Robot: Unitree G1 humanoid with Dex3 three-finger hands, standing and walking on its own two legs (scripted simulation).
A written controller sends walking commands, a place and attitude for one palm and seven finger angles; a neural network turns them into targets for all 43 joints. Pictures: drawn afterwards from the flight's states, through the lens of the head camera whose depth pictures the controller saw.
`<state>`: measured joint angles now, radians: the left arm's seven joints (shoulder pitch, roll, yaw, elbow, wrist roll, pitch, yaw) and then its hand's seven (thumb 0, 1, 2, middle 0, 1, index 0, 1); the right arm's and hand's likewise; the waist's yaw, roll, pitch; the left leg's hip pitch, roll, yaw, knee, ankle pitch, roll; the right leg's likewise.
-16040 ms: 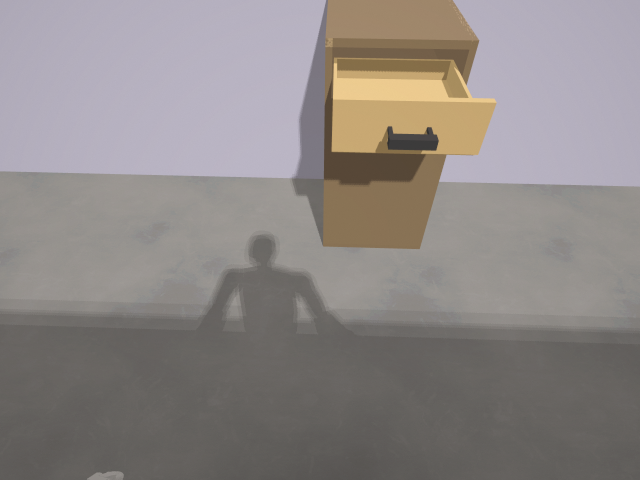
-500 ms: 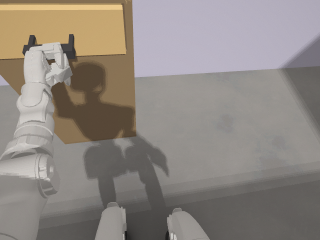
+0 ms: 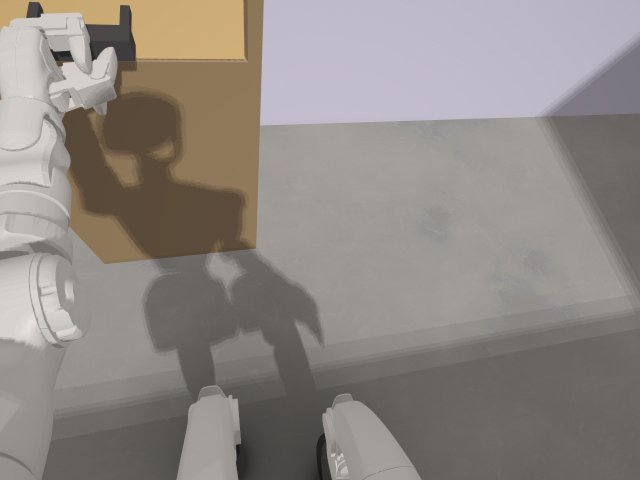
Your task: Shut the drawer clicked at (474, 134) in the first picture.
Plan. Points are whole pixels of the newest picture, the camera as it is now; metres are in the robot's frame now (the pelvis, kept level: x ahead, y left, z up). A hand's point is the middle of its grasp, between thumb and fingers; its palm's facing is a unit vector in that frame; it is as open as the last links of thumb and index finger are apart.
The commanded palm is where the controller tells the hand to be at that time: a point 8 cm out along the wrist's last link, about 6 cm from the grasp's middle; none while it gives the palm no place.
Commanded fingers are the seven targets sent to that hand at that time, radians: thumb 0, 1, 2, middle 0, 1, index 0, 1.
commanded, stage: push the drawer shut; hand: left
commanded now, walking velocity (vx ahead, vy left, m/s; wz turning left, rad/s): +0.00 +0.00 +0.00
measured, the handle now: (80, 28) +0.63 +0.23 +0.10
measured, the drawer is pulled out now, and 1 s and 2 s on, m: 0.00 0.00 0.00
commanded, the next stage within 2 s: pull the fist back off the drawer in 0.12 s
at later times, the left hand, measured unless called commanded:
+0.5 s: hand (97, 72) +0.56 +0.20 +0.10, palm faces +0.07 -1.00 -0.05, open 3.4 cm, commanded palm +0.57 +0.21 +0.10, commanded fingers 0.00 0.90 0.90 -1.40 -1.60 -1.40 -1.60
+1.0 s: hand (105, 79) +0.55 +0.19 +0.10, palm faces +0.09 -1.00 -0.03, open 3.2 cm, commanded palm +0.52 +0.22 +0.10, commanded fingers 0.00 0.90 0.90 -1.40 -1.60 -1.40 -1.60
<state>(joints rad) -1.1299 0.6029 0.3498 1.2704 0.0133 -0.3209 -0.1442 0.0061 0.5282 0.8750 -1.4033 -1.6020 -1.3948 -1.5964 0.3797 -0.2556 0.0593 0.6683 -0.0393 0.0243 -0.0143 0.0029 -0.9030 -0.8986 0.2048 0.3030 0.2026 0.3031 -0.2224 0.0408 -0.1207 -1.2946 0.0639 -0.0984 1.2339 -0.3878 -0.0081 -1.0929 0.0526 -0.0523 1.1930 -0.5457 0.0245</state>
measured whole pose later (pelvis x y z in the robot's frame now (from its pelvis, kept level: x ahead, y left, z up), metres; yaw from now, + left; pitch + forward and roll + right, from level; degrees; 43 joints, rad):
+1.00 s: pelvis +0.02 +0.00 +0.02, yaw -1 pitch +23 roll -5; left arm -0.94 0.50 0.39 1.11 -0.03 -0.32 -0.11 0.02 0.80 0.87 -1.40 -1.60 -1.40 -1.60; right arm 0.39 -0.24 0.04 0.64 -0.03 0.04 0.02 0.00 -0.90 -0.90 0.20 0.30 0.20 0.30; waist -0.18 0.05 -0.12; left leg -1.18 0.08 -0.06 1.17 -0.41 0.00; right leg -0.99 0.06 -0.01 1.12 -0.54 0.03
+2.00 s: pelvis +0.07 -0.02 +0.12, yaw +2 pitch -3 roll +0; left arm 0.28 0.31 0.20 -0.21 -0.08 -0.05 0.08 0.02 0.89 0.90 -1.41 -1.60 -1.40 -1.60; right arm 0.16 -0.22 0.06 0.58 0.01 0.00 -0.09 0.01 -0.90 -0.90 0.20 0.30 0.20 0.30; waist 0.05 0.05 0.00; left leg -0.21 0.03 0.00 0.47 -0.21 -0.02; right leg -0.05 0.00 0.01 0.43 -0.33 0.01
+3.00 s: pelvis +0.02 +0.01 +0.12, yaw +2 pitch +0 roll -2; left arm 0.65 0.42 0.37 -0.57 -0.06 -0.18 0.11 0.02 0.89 0.90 -1.41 -1.60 -1.40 -1.59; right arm 0.18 -0.22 -0.02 0.53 0.01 0.04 -0.08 0.01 -0.90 -0.90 0.20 0.30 0.20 0.30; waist 0.00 0.04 0.04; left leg -0.34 0.03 0.01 0.47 -0.13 0.01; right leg -0.18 -0.01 0.03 0.43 -0.25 0.04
